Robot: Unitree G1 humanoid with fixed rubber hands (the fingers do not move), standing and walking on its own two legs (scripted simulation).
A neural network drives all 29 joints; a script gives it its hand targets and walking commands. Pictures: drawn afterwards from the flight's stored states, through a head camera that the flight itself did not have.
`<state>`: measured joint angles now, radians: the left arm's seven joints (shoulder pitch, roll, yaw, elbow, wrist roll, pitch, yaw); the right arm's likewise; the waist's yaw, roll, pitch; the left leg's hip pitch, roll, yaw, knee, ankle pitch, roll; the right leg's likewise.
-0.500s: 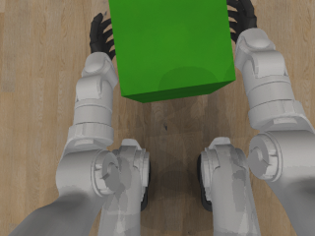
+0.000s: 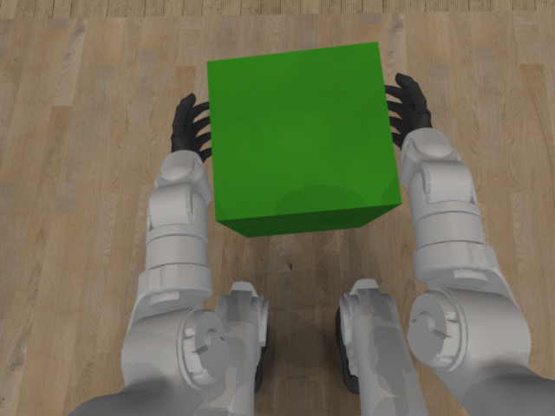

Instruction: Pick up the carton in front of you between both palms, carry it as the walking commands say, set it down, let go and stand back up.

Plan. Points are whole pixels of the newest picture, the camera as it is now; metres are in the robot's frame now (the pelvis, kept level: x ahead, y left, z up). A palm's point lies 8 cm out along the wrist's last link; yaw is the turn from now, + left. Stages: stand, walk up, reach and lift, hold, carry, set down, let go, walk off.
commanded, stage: reach and lift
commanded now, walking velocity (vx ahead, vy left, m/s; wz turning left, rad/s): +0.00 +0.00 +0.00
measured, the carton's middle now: (298, 160) +0.49 +0.00 -0.12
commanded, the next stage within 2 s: none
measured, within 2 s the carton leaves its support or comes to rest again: neither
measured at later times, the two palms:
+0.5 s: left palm (123, 133) +0.43 +0.15 +0.11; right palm (486, 111) +0.44 -0.15 +0.11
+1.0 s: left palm out of the picture +0.39 +0.15 +0.26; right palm out of the picture +0.38 -0.15 +0.26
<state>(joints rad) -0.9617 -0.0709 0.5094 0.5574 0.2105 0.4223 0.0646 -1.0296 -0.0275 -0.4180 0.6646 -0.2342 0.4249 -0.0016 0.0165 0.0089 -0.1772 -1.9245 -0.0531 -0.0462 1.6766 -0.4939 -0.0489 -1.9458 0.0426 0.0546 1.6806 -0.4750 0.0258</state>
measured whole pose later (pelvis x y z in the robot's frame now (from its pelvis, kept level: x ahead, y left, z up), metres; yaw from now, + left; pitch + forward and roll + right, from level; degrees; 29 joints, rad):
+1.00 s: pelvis +0.09 +0.00 +0.25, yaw -1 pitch +4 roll +0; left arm -0.29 -0.16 0.29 0.39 0.24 0.51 0.01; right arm -0.28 0.16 -0.28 0.39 -0.24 0.51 -0.01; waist 0.00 0.00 -0.08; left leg -0.37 -0.02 -0.06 0.58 -0.27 -0.01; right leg -0.38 0.01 0.06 0.58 -0.26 0.01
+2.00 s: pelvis +0.09 +0.00 +0.26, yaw -1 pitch -6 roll +0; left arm -0.26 -0.15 0.23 0.27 0.28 0.68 -0.01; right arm -0.25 0.15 -0.22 0.26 -0.28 0.69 0.01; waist 0.00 0.00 0.04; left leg -0.06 -0.01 -0.07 0.37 -0.20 -0.01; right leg -0.07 0.01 0.06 0.37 -0.19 0.01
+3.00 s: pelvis +0.10 +0.01 +0.26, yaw +0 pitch -1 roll +0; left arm -0.24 -0.15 0.19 0.14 0.24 0.81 0.01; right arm -0.23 0.14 -0.19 0.12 -0.23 0.81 0.00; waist -0.01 0.00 -0.10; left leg -0.22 0.01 -0.04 0.53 -0.36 -0.01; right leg -0.20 0.01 0.04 0.47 -0.28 0.01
